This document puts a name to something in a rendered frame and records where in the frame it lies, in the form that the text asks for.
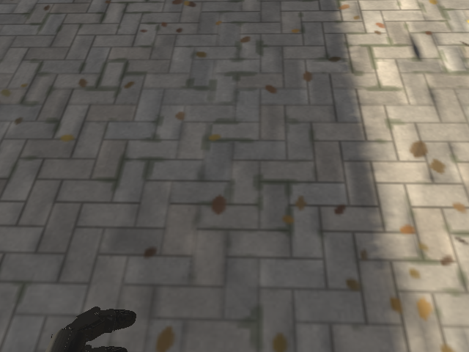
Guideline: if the robot left hand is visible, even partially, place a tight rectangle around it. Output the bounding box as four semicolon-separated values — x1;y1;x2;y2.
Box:
45;307;136;352

